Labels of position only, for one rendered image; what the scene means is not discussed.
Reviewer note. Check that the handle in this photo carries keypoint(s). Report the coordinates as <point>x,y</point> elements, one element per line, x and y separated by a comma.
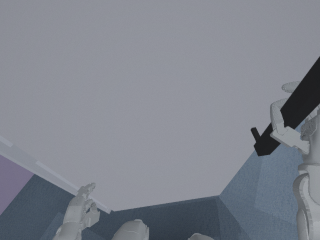
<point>304,99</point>

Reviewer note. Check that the fridge door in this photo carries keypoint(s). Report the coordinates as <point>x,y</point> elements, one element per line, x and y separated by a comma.
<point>151,100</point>

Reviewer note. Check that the robot right forearm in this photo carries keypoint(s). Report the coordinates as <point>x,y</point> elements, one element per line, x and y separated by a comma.
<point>306,189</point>

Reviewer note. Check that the right robot hand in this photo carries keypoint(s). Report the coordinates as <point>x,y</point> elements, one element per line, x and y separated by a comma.
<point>310,148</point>

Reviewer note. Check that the left robot hand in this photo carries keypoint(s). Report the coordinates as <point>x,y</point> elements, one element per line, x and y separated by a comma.
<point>77,208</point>

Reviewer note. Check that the left robot thigh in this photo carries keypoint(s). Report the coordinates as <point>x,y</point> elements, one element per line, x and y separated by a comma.
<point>132,230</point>

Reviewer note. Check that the robot left forearm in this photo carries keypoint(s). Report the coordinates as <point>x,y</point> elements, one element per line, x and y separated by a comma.
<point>69,231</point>

